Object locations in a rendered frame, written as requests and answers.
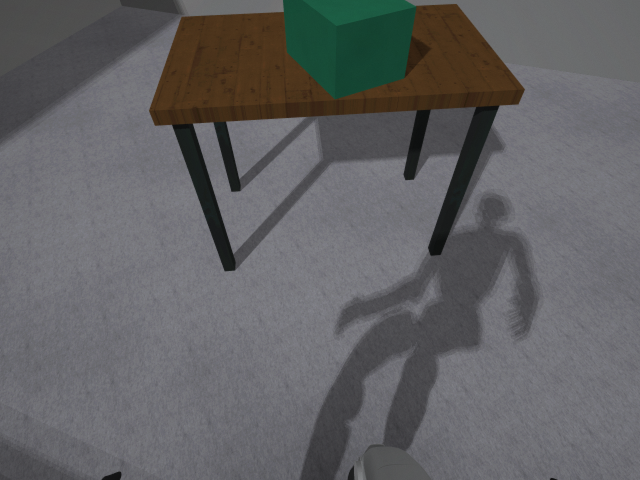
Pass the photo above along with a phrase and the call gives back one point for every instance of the robot right thigh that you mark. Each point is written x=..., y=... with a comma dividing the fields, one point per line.
x=388, y=463

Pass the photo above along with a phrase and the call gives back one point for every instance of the right robot shin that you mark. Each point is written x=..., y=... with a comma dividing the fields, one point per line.
x=373, y=445

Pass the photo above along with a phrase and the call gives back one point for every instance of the table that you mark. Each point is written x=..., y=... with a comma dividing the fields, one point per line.
x=236, y=67

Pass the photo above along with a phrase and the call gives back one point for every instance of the carton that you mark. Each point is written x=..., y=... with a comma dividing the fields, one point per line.
x=349, y=46

